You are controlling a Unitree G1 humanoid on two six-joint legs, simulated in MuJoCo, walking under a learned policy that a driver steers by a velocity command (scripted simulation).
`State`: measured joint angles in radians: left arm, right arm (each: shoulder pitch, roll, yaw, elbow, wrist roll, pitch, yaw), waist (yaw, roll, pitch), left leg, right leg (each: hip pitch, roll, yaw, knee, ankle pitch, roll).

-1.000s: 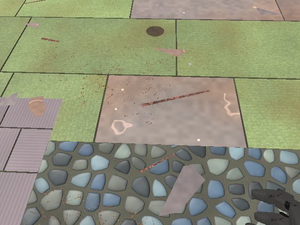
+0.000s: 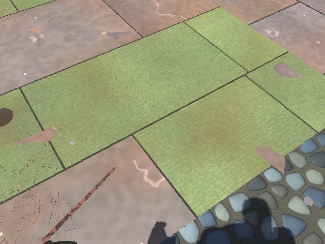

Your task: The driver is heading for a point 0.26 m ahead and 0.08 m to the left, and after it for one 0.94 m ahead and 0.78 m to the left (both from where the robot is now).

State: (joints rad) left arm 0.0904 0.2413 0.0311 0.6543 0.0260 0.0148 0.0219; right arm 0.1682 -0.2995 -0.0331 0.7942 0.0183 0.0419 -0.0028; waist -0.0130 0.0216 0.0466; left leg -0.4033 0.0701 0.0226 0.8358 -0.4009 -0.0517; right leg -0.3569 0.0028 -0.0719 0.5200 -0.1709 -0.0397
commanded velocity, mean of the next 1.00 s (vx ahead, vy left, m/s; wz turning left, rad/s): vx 0.01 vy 0.00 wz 0.63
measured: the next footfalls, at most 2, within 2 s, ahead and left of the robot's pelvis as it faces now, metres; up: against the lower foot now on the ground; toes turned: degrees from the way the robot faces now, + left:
left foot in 0.08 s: +0.03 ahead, +0.12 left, +0.00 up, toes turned +7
right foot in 0.54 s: +0.15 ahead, -0.04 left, +0.00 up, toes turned +40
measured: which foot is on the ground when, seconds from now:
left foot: up 0.00-0.06, down 0.08-0.54, up 0.56-0.92, down 0.94-1.00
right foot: down 0.00-0.08, up 0.10-0.52, down 0.54-1.00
